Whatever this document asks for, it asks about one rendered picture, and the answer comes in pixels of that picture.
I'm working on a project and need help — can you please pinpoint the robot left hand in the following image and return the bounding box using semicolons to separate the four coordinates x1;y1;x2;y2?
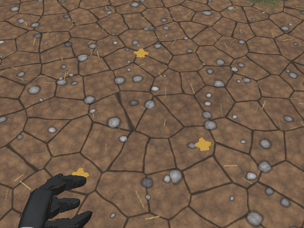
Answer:
18;173;93;228

